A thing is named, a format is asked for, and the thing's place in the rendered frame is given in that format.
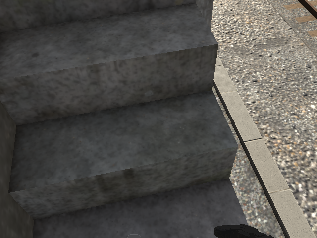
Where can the right robot hand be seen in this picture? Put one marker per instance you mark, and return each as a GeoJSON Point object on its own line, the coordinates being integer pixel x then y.
{"type": "Point", "coordinates": [239, 231]}

